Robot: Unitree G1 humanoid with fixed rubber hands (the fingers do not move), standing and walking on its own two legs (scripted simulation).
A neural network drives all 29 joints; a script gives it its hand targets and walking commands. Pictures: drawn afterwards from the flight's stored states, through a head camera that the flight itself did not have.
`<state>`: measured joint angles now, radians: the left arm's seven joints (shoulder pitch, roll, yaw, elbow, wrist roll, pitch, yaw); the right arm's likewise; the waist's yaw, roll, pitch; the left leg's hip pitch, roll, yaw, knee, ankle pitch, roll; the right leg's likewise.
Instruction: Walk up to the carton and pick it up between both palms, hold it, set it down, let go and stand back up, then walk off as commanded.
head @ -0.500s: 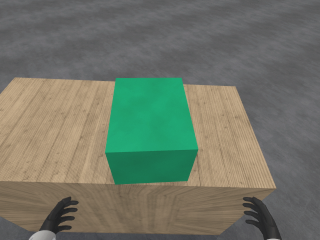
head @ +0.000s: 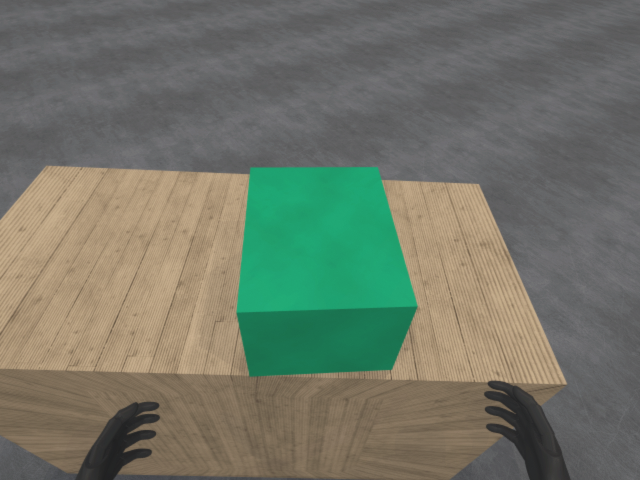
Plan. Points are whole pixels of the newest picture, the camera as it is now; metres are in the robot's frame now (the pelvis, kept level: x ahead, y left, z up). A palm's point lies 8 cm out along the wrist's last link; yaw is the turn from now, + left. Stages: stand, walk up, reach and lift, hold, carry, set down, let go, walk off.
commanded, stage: reach and lift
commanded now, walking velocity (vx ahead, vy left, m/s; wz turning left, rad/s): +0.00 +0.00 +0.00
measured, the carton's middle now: (318, 264) +0.45 +0.01 -0.02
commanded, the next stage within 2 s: none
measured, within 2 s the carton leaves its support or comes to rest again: neither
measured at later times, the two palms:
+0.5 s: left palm (134, 389) +0.23 +0.23 +0.01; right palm (510, 398) +0.21 -0.21 +0.04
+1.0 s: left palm (179, 316) +0.30 +0.18 +0.06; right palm (523, 340) +0.28 -0.24 +0.06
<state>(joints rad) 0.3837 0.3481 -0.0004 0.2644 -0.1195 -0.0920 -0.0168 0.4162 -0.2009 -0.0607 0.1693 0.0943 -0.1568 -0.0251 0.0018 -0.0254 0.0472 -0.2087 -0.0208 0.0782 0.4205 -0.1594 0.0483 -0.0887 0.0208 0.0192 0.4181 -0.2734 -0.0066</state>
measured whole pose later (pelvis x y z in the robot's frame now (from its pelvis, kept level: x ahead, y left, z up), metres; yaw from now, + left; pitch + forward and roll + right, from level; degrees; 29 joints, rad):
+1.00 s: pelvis +0.02 -0.03 +0.00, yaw -1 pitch -2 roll +1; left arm -0.06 0.35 -0.03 0.19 -0.20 0.10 -0.07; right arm 0.06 -0.19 -0.01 0.05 0.16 0.11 -0.14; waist 0.00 -0.03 0.04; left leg -0.19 0.00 0.08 0.38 -0.16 0.02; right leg -0.09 0.04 0.02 0.40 -0.28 -0.04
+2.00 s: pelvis +0.02 -0.02 +0.00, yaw -1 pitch +8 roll +0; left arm -0.89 0.35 -0.01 1.06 -0.20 0.09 0.01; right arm -0.80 -0.19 -0.02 0.97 0.17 0.07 -0.15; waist -0.01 -0.03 -0.10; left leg -0.39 0.00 0.08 0.39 -0.14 0.03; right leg -0.29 0.04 0.02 0.40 -0.26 -0.02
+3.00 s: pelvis +0.02 -0.02 -0.01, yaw -2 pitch +21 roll -1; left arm -1.23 0.35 -0.01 1.54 -0.20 -0.26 -0.04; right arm -1.03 -0.20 -0.01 1.35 0.17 -0.16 -0.10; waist -0.03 -0.03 -0.19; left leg -0.65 0.02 0.08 0.41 -0.12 0.02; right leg -0.54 0.06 0.02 0.40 -0.23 -0.02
